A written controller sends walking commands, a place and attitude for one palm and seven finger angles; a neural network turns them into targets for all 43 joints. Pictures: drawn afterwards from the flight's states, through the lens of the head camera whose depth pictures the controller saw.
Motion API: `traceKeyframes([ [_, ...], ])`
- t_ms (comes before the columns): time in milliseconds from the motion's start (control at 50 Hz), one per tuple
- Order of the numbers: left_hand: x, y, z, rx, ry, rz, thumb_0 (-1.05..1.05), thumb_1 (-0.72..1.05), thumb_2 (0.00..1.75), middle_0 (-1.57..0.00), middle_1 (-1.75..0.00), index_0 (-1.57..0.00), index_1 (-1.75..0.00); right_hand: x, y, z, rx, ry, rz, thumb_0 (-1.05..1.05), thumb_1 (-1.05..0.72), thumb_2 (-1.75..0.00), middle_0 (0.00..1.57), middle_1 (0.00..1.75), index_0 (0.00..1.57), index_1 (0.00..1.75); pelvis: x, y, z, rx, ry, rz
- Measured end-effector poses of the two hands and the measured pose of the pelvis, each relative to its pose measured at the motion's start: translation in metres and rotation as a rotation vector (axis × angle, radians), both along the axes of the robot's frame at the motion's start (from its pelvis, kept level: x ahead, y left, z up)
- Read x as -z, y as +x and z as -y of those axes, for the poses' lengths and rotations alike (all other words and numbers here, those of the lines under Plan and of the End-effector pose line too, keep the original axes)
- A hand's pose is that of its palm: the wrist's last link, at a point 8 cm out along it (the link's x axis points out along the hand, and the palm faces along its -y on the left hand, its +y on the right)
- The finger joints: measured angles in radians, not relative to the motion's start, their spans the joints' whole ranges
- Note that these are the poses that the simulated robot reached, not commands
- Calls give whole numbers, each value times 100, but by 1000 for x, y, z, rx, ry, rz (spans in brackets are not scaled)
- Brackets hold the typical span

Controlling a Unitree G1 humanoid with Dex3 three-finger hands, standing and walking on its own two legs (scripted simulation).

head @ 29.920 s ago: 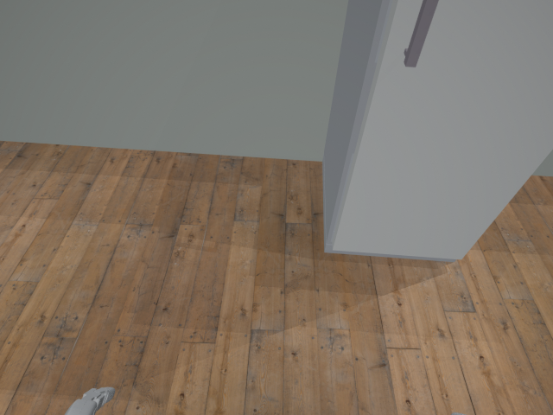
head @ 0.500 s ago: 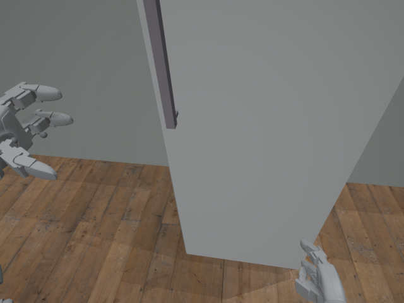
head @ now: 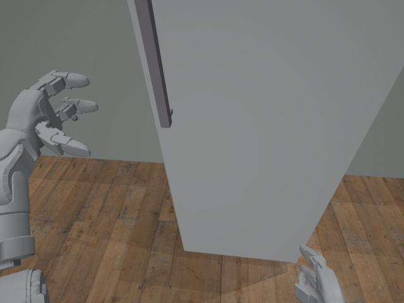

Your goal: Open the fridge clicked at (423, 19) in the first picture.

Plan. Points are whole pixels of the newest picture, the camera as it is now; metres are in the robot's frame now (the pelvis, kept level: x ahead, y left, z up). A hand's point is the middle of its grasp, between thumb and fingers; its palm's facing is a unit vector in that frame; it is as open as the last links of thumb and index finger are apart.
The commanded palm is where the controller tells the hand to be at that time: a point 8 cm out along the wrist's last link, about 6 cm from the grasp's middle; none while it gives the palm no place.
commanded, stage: move the hooked fingers beside the handle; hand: left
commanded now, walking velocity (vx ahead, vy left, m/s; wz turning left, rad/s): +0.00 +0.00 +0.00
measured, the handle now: (157, 60) +0.49 +0.13 +0.27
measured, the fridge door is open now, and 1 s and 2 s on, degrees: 0 0 0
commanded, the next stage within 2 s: none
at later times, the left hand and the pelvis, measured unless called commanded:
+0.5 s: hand (106, 105) +0.38 +0.20 +0.25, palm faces -0.03 -1.00 -0.06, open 14.0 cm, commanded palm +0.35 +0.26 +0.25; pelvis +0.00 +0.00 +0.00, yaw +0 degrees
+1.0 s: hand (125, 94) +0.43 +0.19 +0.23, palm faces +0.01 -1.00 -0.05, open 14.0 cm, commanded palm +0.41 +0.24 +0.24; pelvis +0.01 -0.01 +0.00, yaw -1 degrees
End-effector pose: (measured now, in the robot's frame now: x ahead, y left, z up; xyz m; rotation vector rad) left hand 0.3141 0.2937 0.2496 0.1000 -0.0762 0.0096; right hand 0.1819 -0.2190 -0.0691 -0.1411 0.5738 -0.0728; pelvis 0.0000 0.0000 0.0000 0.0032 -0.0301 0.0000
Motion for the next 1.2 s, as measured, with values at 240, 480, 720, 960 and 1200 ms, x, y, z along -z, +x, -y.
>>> traceKeyframes([
  [240, 6, 16, 13, -4, -23, -10, -1, -50, 30, -31, -120, -30, -120, 2, 2, 7, 17, -23, -35, 2, -91, -90, 20, 30, 20, 30, 0, 4, 1, -2, 0, -2],
  [480, 0, 39, 39, 41, -34, -10, -1, -50, 30, -30, -120, -30, -120, 6, 0, 9, 30, -14, -54, 2, -91, -90, 20, 30, 20, 30, -1, 5, 3, -3, 2, -8],
  [720, 3, 68, 51, 16, -39, -27, -2, -50, 30, -30, -120, -30, -120, 16, -27, 23, 78, -31, -142, 2, -91, -90, 20, 30, 20, 30, -1, 4, 7, 4, 3, -17],
  [960, 12, 93, 55, 3, -61, -88, -1, -50, 30, -30, -120, -30, -120, 24, -55, 41, 152, -42, -214, 2, -91, -90, 20, 30, 20, 30, -2, 6, 8, 20, 3, -35],
  [1200, 5, 113, 61, 25, -66, -71, -1, -50, 30, -30, -120, -30, -120, 27, -72, 44, 177, -59, -258, 1, -91, -90, 20, 30, 20, 30, -2, 7, 5, 22, -2, -48],
])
